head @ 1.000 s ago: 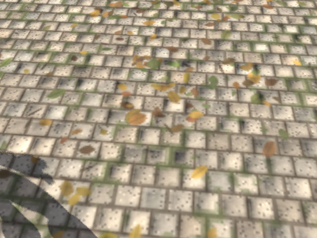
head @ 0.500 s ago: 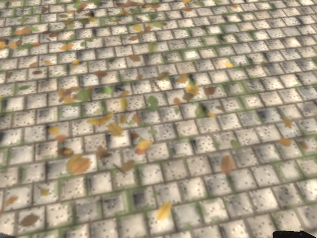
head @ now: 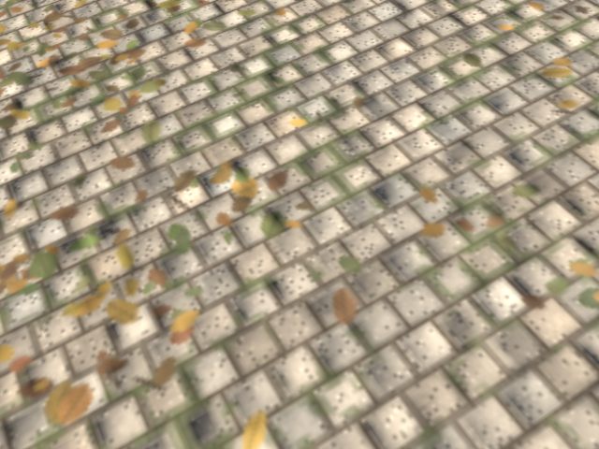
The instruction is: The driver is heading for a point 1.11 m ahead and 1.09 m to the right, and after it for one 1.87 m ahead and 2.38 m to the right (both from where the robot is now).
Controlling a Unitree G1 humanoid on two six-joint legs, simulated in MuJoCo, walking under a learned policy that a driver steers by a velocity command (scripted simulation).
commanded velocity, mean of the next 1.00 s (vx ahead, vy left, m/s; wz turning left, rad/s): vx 0.30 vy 0.00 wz -0.36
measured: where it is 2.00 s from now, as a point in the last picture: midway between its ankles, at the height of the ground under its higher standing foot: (515, 311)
